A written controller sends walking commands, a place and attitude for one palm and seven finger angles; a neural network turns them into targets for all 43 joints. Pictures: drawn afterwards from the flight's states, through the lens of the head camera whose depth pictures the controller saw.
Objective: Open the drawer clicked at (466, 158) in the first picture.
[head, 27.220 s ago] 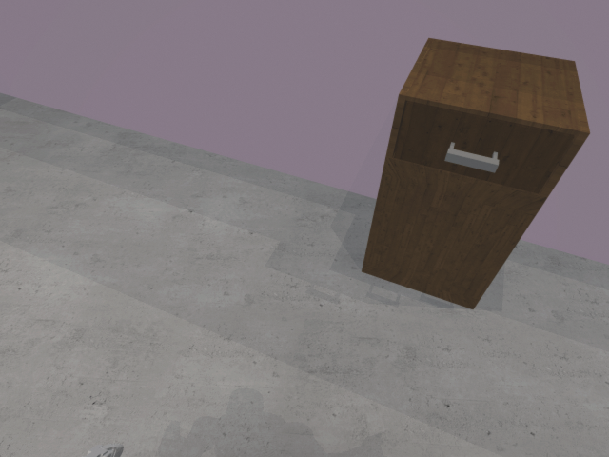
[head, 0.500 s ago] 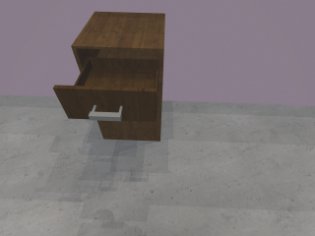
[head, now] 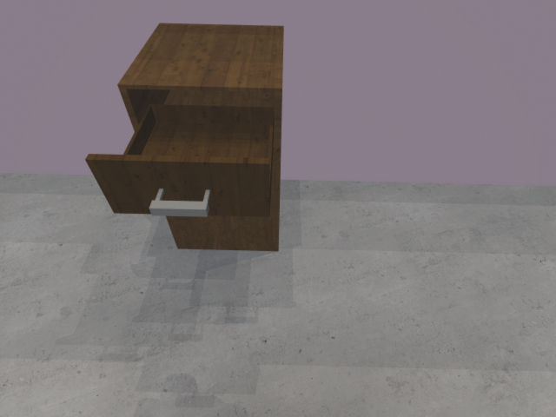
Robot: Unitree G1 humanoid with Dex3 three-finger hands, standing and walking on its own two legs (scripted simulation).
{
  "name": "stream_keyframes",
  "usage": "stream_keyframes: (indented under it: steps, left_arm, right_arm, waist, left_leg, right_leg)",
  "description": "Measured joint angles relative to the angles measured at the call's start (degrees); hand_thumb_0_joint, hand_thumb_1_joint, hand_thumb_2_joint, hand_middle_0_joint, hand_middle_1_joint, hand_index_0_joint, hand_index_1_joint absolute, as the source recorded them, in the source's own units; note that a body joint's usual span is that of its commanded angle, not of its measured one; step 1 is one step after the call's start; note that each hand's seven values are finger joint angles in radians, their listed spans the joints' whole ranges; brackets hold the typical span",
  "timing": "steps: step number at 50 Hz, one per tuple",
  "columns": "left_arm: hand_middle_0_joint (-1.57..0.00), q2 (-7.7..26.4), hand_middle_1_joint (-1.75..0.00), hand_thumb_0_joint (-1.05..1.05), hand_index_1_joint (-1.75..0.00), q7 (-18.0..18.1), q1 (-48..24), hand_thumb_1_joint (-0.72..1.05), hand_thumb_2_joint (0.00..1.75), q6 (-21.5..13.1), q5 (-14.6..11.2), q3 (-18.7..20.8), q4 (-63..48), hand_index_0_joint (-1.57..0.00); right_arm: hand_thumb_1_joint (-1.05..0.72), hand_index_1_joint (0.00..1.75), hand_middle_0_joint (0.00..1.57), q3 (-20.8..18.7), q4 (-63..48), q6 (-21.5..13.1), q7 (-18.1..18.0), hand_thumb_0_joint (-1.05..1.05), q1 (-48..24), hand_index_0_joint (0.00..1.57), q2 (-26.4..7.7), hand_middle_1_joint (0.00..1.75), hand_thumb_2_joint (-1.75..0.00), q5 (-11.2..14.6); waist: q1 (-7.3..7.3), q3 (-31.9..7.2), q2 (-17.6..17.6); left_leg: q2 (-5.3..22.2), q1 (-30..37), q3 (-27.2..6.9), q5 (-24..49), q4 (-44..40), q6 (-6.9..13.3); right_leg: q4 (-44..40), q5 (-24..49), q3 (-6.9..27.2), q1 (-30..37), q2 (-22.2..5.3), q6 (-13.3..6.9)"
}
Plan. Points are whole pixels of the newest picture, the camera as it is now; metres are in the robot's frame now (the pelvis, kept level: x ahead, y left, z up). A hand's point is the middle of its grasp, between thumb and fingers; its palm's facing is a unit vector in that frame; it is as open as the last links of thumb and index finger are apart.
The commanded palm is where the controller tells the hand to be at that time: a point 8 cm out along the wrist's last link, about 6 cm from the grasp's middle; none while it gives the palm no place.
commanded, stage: look to check the result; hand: left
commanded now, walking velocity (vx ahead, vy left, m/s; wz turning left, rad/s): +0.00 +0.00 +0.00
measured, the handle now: (182, 201) +0.57 +0.26 -0.10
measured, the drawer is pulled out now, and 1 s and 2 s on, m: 0.30 0.30 0.30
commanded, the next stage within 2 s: stand and wait in 0.40 s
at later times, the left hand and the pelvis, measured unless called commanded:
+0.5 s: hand out of the picture -0.01 +0.15 -0.18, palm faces +0.05 -0.98 -0.19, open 7.4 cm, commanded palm none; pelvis +0.00 -0.02 +0.00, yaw +0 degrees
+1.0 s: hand out of the picture +0.01 +0.13 -0.17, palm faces +0.05 -0.98 -0.20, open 7.3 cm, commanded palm none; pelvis +0.01 -0.03 +0.00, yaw +0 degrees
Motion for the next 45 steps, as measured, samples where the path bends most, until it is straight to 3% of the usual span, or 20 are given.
stream_keyframes:
  steps: [45]
  left_arm:
    - [-0.2, -0.11, -0.3, 0.0, -0.3, 0.26, -1.15, 0.91, 0.9, -0.81, -0.14, 0.38, -0.24, -0.2]
  right_arm:
    - [-0.91, 0.3, 0.19, -0.69, 0.0, 0.36, -0.09, 0.0, -1.3, 0.2, -0.49, 0.3, -0.89, 0.01]
  waist:
    - [-0.15, 0.79, 0.51]
  left_leg:
    - [2.37, 0.38, -0.85, -0.58, -0.4, -2.64]
  right_leg:
    - [-0.84, -0.3, -0.9, 0.53, 2.31, -2.57]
